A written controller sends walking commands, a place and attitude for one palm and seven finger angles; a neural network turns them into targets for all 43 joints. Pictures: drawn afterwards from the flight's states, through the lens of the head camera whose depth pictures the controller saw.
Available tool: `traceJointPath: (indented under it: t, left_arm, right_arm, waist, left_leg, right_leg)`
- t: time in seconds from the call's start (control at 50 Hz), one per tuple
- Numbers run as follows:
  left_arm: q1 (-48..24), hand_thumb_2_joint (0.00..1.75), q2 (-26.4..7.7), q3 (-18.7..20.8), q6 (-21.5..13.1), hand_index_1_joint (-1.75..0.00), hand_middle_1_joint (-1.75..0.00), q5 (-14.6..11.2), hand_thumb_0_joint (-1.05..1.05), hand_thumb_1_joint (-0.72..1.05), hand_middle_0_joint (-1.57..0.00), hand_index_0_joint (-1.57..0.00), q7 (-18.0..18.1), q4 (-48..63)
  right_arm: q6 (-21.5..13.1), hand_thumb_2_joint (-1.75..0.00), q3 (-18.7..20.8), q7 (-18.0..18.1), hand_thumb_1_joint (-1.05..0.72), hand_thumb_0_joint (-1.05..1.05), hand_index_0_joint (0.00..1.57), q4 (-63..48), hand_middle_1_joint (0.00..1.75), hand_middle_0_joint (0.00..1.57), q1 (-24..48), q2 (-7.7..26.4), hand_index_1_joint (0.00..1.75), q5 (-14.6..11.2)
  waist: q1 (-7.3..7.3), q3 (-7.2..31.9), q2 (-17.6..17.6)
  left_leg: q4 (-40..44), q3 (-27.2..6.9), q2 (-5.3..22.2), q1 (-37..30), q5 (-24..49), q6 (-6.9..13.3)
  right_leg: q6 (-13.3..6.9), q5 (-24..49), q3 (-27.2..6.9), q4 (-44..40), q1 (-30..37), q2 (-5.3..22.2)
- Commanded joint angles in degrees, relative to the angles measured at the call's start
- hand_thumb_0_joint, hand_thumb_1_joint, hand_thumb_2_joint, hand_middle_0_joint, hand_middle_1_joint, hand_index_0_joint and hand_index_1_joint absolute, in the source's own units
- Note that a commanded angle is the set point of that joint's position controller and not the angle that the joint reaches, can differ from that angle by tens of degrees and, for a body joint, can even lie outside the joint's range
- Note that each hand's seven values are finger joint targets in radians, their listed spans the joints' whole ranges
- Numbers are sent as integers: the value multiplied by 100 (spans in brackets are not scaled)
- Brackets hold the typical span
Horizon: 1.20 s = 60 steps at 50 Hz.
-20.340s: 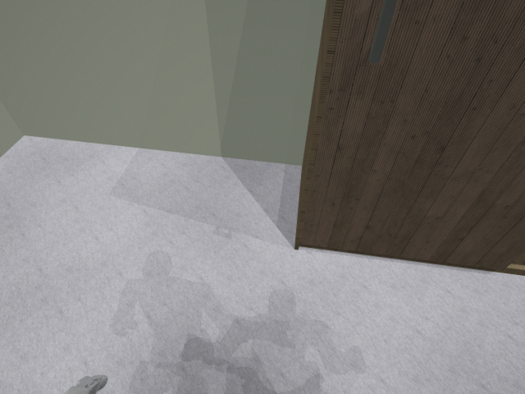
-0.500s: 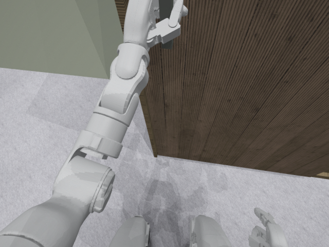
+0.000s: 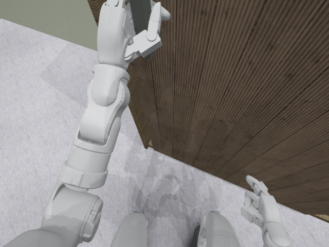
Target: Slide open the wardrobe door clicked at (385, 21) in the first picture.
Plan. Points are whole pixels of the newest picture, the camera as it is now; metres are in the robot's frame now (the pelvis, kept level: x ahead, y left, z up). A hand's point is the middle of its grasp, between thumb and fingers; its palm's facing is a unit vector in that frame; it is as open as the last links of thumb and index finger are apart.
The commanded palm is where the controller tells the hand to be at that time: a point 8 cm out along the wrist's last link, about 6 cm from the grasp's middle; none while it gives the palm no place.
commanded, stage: step sideways, sliding the door along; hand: left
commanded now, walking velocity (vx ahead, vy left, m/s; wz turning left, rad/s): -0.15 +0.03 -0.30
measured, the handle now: (147, 6) +0.45 +0.13 +0.24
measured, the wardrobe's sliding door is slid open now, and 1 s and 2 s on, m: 0.04 0.37 0.61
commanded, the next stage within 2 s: none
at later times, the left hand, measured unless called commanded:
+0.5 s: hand (248, 69) +0.37 -0.03 +0.22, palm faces -0.19 -0.98 -0.01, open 6.9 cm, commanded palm +0.35 -0.08 +0.22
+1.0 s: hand out of the picture +0.33 -0.19 +0.22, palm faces -0.44 -0.89 -0.12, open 8.1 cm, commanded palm +0.33 -0.16 +0.22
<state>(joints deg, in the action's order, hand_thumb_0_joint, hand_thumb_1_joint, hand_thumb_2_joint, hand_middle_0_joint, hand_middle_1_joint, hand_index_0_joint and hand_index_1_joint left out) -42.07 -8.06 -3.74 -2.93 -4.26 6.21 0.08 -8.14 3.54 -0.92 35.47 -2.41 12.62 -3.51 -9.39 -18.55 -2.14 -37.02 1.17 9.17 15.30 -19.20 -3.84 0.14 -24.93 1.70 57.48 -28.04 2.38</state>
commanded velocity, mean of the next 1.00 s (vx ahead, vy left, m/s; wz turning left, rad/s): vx -0.23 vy -0.13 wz -0.24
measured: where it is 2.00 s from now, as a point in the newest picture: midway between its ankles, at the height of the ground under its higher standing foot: outside the picture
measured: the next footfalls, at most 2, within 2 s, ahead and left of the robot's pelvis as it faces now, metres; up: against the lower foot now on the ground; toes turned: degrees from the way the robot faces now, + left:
left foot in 0.32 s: +0.04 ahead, +0.07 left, +0.00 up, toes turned +9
right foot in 0.66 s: +0.14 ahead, -0.22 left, +0.00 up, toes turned -11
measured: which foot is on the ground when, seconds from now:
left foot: down 0.00-0.14, up 0.16-0.30, down 0.32-0.74, up 0.76-0.98, down 1.00-1.00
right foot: down 0.00-0.34, up 0.36-0.64, down 0.66-1.00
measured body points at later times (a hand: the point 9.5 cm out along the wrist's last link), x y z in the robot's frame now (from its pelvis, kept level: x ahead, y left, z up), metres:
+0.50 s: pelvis +0.05 -0.05 +0.00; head +0.17 -0.05 +0.43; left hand +0.38 +0.02 +0.22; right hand +0.30 -0.23 -0.09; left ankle +0.00 +0.06 -0.72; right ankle +0.05 -0.20 -0.66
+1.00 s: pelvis +0.02 -0.13 +0.00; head +0.11 -0.16 +0.44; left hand +0.35 -0.14 +0.22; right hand +0.23 -0.38 -0.08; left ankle +0.02 +0.03 -0.72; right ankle +0.10 -0.21 -0.72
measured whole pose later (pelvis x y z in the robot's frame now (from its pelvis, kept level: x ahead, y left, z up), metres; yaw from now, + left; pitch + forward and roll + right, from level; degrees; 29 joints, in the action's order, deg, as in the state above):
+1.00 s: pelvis +0.02 -0.13 +0.00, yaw -9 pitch +1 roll +2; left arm -18.9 -4.6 -17.7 -2.3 3.2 6.2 22.8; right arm -3.0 1.3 -1.8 30.2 3.4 11.6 -1.0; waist 1.5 -12.9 0.4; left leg -32.7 6.9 4.6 14.1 -16.3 -1.8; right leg -4.2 -9.0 2.4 34.1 -25.9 -1.2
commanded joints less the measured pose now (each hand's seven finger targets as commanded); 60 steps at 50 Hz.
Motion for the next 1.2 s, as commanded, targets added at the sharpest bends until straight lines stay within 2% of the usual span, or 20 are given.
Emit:
traceJointPath:
  t: [0.0, 0.08, 0.12, 0.14, 0.18, 0.26, 0.32, 0.42, 0.56, 0.64, 0.68, 0.7, 0.72, 0.8, 0.92, 0.96, 1.0, 1.06, 1.12, 1.18]
  left_arm:
    - [-2863, 90, 1105, -1865, -822, -140, -140, 22, 0, 90, -45, -45, -612, 2489]
    - [-2278, 90, 982, -1862, -826, -140, -140, 127, 0, 90, -45, -45, -609, 2834]
    - [-1606, 90, 425, -1482, -786, -140, -140, 277, 0, 90, -45, -45, -502, 2958]
    - [-1222, 90, 427, -1400, -616, -140, -140, 217, 0, 90, -45, -45, -436, 3117]
    - [-1217, 90, 1134, -2147, -762, -140, -140, 118, 0, 90, -45, -45, -524, 4222]
    - [-681, 90, 1461, -2541, -1101, -140, -140, 205, 0, 90, -45, -45, -509, 4477]
    - [-479, 90, 1945, -3125, -1337, -140, -140, 197, 0, 90, -45, -45, -664, 4557]
    - [-742, 90, 2251, -3550, -1130, -140, -140, 421, 0, 90, -45, -45, -652, 4337]
    - [-131, 90, 1685, -3181, -914, -140, -140, 506, 0, 90, -45, -45, -631, 4438]
    - [196, 90, 1306, -2782, -910, -140, -140, 521, 0, 90, -45, -45, -593, 4593]
    - [487, 90, 1124, -2606, -969, -140, -140, 594, 0, 90, -45, -45, -562, 4626]
    - [815, 90, 943, -2417, -954, -140, -140, 635, 0, 90, -45, -45, -483, 4580]
    - [1159, 90, 750, -2253, -937, -140, -140, 579, 0, 90, -45, -45, -389, 4586]
    - [1202, 90, 1149, -2697, -1190, -140, -140, 554, 0, 90, -45, -45, -474, 5248]
    - [555, 90, 512, -1963, -1336, -140, -140, 623, 0, 90, -45, -45, -469, 4411]
    - [284, 90, 517, -1819, -1247, -140, -140, 530, 0, 90, -45, -45, -495, 3856]
    - [-125, 90, 572, -1567, -1146, -140, -140, 502, 0, 90, -45, -45, -601, 3169]
    - [-1021, 90, 482, -1140, -1043, -140, -140, 442, 0, 90, -45, -45, -566, 2812]
    - [-939, 90, 610, -1110, -758, -140, -140, 363, 0, 90, -45, -45, -530, 1725]
    - [-1637, 90, 728, -1231, -650, -140, -140, 333, 0, 90, -45, -45, -524, 1599]
  right_arm:
    - [-412, -90, 16, -72, -90, 0, 20, -944, 30, 20, 143, 496, 30, -12]
    - [-567, -90, -132, -17, -90, 0, 20, -1035, 30, 20, 212, 322, 30, -55]
    - [-502, -90, -40, 58, -90, 0, 20, -1019, 30, 20, 308, 281, 30, -57]
    - [-404, -90, 45, 114, -90, 0, 20, -960, 30, 20, 265, 416, 30, -72]
    - [-501, -90, -94, 64, -90, 0, 20, -1056, 30, 20, 297, 171, 30, -63]
    - [-361, -90, -124, -75, -90, 0, 20, -1107, 30, 20, 420, 205, 30, 51]
    - [-336, -90, 93, -341, -90, 0, 20, -1485, 30, 20, 131, 523, 30, 2]
    - [-313, -90, -146, -373, -90, 0, 20, -1507, 30, 20, 98, 400, 30, 64]
    - [-172, -90, -315, -255, -90, 0, 20, -1510, 30, 20, 71, 345, 30, 206]
    - [-135, -90, -411, -180, -90, 0, 20, -1421, 30, 20, 315, 194, 30, 159]
    - [-100, -90, -434, -133, -90, 0, 20, -1418, 30, 20, 538, 42, 30, 67]
    - [-94, -90, -396, -53, -90, 0, 20, -1491, 30, 20, 692, -9, 30, 81]
    - [-185, -90, -329, -5, -90, 0, 20, -1612, 30, 20, 695, -27, 30, 172]
    - [-56, -90, -529, -105, -90, 0, 20, -1279, 30, 20, 638, -245, 30, 263]
    - [326, -90, -223, -119, -90, 0, 20, -1221, 30, 20, 620, -81, 30, 272]
    - [408, -90, -111, -89, -90, 0, 20, -1203, 30, 20, 533, 98, 30, 271]
    - [420, -90, 58, -135, -90, 0, 20, -1244, 30, 20, 609, 243, 30, 327]
    - [373, -90, 27, -69, -90, 0, 20, -1182, 30, 20, 948, 260, 30, 373]
    - [440, -90, 69, -90, -90, 0, 20, -1081, 30, 20, 664, 370, 30, 197]
    - [487, -90, -3, -10, -90, 0, 20, -1038, 30, 20, 523, 334, 30, 23]
  waist:
    - [1154, 3827, -1144]
    - [1056, 3497, -310]
    - [846, 3582, 2250]
    - [832, 3653, 2411]
    - [957, 3689, 1617]
    - [1146, 4126, 1739]
    - [940, 4728, -424]
    - [1086, 3624, -675]
    - [1148, 3363, -710]
    - [1078, 3453, -323]
    - [985, 3553, 876]
    - [784, 3668, 2237]
    - [642, 3602, 2826]
    - [1033, 3603, 1627]
    - [1130, 4448, 1535]
    - [1265, 4275, 834]
    - [1237, 3830, -680]
    - [1058, 2970, -986]
    - [1000, 2878, -658]
    - [1065, 3207, -55]
  left_leg:
    - [-68, 209, 1019, -2616, 4694, 950]
    - [-1010, 691, 359, -1363, 2872, 526]
    - [-2674, 404, -954, 963, -1549, 84]
    - [-3021, -179, -884, 1198, -2172, 135]
    - [-2482, -452, -816, 1430, -1813, 281]
    - [615, 341, -559, -473, 839, 230]
    - [88, -895, 1579, -3700, 7512, 1287]
    - [265, 293, 1174, -2939, 5716, 1010]
    - [-34, 529, 1273, -3068, 6460, 867]
    - [-1082, 719, 1190, -2319, 6223, 756]
    - [-2298, 689, 589, -1080, 3523, 500]
    - [-3042, 629, -561, 236, -693, 231]
    - [-3266, 26, -829, 793, -2517, 281]
    - [-1162, -2, -653, 663, -1761, 249]
    - [343, 400, -402, -1140, 345, 235]
    - [845, -89, 545, -2201, 2460, 621]
    - [1139, -1134, 2157, -2419, 5814, 1440]
    - [1402, -1053, 2570, -945, 4213, 1640]
    - [1180, 300, 1809, -325, 2512, 894]
    - [432, 471, 1203, -277, 1515, 656]
  right_leg:
    - [98, 900, -21, -1057, 407, 82]
    - [291, 3710, 283, -2402, 1817, 63]
    - [-400, 8585, -2144, -2539, 3253, 1405]
    - [-477, 9249, -2644, -2411, 3346, 1739]
    - [-670, 8560, -2109, -2062, 3687, 1491]
    - [-410, 7324, -861, -1381, 3111, 782]
    - [-56, -378, -471, 402, -377, 137]
    - [30, 62, -239, 550, -1043, 192]
    - [173, 821, 333, -749, -861, 103]
    - [205, 2266, 680, -2058, 582, -149]
    - [-82, 5616, -49, -2544, 1825, 529]
    - [-832, 9448, -1572, -2509, 2841, 1338]
    - [-1036, 10395, -2155, -2453, 2946, 1752]
    - [-853, 8319, -1294, -2409, 3234, 1327]
    - [-559, 6727, -771, -2503, 2590, 920]
    - [-233, 5362, -421, -1860, 1344, 593]
    - [36, 86, -289, -115, -25, -154]
    - [-21, -131, -1061, 398, -20, 308]
    - [92, 452, -230, -770, 1207, 34]
    - [212, 1234, 320, -2022, 2078, -231]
